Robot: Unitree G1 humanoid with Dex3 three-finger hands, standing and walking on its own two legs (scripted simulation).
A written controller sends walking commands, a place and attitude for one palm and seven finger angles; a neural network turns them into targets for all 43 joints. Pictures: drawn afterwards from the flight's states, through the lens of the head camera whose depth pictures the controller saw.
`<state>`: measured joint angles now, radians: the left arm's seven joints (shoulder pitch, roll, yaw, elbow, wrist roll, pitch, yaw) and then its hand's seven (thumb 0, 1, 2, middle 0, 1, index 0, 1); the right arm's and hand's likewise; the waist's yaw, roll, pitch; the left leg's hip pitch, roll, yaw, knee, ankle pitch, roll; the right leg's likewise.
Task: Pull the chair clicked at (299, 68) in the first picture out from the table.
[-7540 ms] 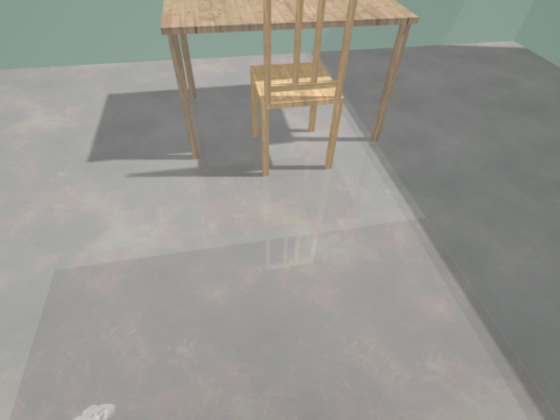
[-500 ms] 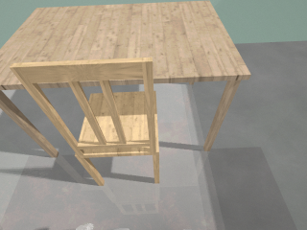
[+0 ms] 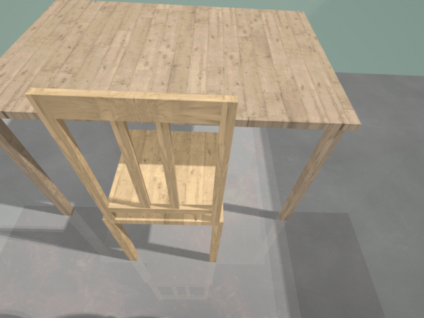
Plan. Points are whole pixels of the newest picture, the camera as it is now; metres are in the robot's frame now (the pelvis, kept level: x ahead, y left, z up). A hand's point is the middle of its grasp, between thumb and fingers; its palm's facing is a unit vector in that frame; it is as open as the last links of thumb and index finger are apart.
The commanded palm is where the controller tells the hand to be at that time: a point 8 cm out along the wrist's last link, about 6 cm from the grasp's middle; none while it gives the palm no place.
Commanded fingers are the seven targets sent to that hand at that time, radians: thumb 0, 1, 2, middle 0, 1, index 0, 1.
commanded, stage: come to a stop and stand still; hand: left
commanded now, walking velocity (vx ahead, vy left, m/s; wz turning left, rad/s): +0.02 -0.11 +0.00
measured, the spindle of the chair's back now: (134, 171) +0.43 +0.24 -0.06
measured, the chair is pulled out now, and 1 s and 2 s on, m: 0.00 0.00 0.00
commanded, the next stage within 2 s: look again from close up in 0.50 s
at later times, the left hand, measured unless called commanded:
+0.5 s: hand out of the picture -0.05 +0.12 -0.16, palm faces +0.08 -0.97 -0.21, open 7.4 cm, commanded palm none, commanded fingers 0.00 0.90 0.90 -0.20 -0.30 -0.20 -0.30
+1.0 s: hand out of the picture -0.03 +0.25 -0.18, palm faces +0.02 -0.98 -0.21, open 7.4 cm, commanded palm none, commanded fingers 0.00 0.90 0.90 -0.20 -0.30 -0.20 -0.30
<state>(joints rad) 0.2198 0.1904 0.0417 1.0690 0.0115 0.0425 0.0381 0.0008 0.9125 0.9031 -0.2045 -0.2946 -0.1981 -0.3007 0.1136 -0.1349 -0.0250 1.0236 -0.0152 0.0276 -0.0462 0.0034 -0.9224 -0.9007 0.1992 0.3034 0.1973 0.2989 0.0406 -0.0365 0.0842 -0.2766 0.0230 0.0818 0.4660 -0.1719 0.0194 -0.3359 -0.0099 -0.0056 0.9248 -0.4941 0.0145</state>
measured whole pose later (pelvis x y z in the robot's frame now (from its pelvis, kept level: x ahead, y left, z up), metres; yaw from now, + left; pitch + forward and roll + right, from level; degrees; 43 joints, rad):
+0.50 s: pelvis -0.03 -0.04 +0.01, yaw +0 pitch -1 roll +2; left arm 0.31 0.10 0.01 1.11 0.02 -0.02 0.03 0.00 0.91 0.90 -0.21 -0.30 -0.20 -0.30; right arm 0.29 -0.23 -0.05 1.12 -0.01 0.06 -0.02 0.01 -0.91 -0.90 0.20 0.30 0.19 0.30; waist 0.02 0.03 0.04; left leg -0.31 0.02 0.03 0.75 -0.38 -0.04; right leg -0.09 -0.03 -0.05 0.39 -0.29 -0.03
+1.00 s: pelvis -0.06 +0.06 -0.01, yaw -1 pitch -1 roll +0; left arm 0.28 0.21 0.00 1.01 0.02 0.02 0.03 0.00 0.91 0.90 -0.20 -0.29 -0.20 -0.30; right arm 0.22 -0.16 0.01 0.97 -0.01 0.00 -0.02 0.00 -0.93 -0.90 0.20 0.30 0.20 0.30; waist 0.02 -0.03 0.02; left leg -0.23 -0.07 0.10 0.53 -0.29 0.11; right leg -0.20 -0.10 0.03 0.55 -0.35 -0.01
